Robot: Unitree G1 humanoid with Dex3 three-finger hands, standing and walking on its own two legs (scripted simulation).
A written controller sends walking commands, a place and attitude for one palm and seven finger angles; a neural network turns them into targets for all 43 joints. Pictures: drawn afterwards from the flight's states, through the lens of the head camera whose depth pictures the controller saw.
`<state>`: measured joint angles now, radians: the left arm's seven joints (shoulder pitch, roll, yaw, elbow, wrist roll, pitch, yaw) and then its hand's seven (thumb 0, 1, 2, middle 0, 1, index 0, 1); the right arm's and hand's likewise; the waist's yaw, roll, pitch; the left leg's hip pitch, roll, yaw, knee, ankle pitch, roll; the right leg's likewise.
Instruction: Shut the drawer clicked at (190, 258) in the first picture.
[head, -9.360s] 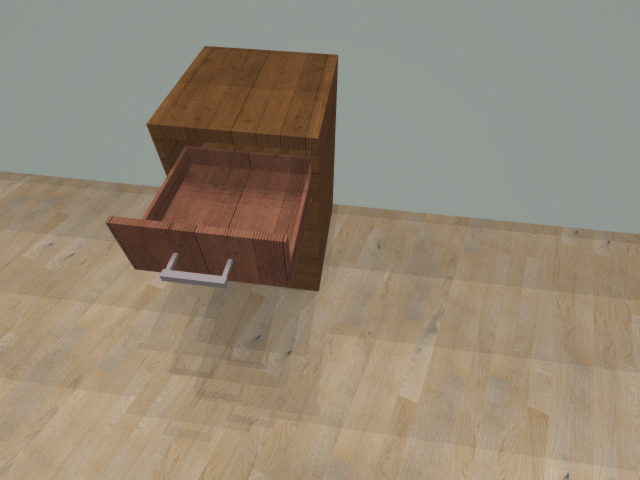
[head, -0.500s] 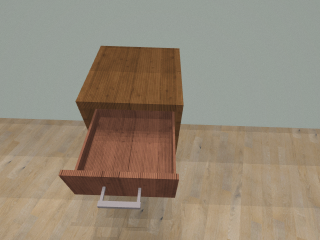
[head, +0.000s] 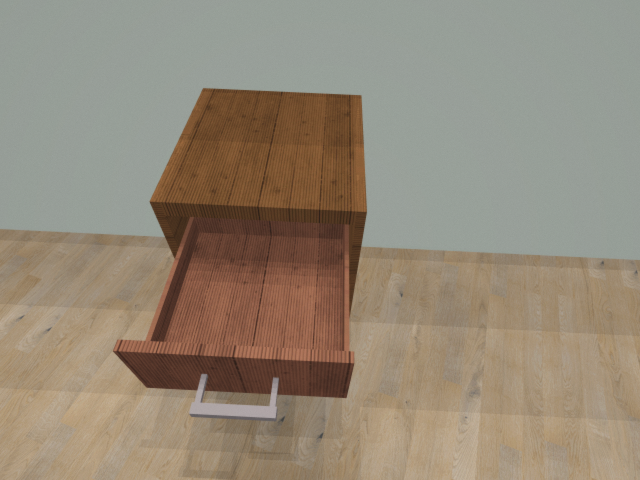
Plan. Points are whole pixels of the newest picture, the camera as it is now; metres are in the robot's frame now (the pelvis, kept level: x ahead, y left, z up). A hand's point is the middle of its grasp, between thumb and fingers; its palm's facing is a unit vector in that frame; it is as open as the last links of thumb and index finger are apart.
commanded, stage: raise the hand and make a fist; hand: left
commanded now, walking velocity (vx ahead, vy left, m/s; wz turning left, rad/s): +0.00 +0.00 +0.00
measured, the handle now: (236, 397) +0.28 +0.16 -0.21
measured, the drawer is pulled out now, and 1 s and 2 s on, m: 0.30 0.30 0.30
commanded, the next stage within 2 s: bring the fist close to the handle in 1.98 s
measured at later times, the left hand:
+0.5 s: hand out of the picture +0.12 +0.11 -0.08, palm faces +0.00 -1.00 +0.06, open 5.9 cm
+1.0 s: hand out of the picture +0.12 +0.15 -0.09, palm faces +0.06 -1.00 +0.00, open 3.5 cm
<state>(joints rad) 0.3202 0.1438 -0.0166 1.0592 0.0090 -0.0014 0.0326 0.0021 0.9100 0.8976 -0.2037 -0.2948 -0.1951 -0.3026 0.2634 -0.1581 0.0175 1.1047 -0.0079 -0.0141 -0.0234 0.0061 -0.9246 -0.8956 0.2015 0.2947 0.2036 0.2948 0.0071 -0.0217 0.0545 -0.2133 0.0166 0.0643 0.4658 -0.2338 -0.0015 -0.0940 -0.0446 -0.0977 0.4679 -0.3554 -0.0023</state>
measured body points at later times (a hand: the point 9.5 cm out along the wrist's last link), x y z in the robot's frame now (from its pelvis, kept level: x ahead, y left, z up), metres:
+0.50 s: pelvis -0.06 -0.03 -0.09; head -0.02 -0.02 +0.36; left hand +0.11 +0.16 -0.08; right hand +0.17 -0.29 -0.12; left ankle +0.01 +0.12 -0.74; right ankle -0.06 -0.11 -0.74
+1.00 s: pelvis -0.07 +0.00 -0.12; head +0.00 +0.00 +0.32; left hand +0.11 +0.20 -0.09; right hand +0.08 -0.25 -0.22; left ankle +0.01 +0.12 -0.74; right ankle -0.06 -0.11 -0.74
